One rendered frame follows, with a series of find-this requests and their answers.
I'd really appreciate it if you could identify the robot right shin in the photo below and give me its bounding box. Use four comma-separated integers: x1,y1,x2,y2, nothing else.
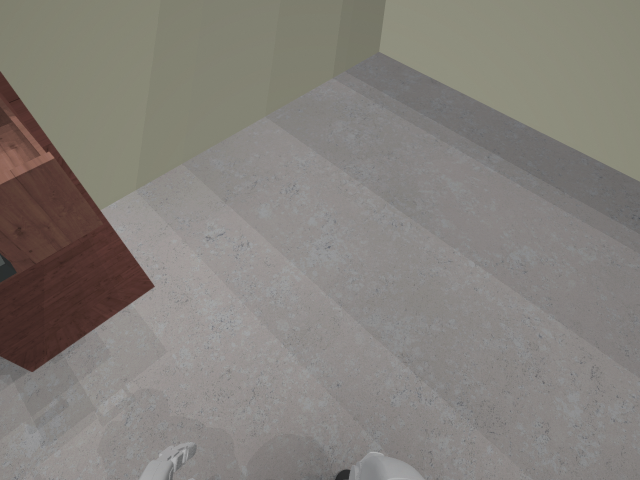
360,452,384,462

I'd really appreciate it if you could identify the robot right thigh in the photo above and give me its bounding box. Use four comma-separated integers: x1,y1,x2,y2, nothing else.
349,456,425,480

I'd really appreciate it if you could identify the drawer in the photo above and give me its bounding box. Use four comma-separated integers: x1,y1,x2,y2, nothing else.
0,98,103,285

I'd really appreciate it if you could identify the robot left hand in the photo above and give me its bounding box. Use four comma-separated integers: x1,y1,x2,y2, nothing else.
139,442,197,480

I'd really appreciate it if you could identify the cabinet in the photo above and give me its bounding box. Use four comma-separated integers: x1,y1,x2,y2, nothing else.
0,71,155,372

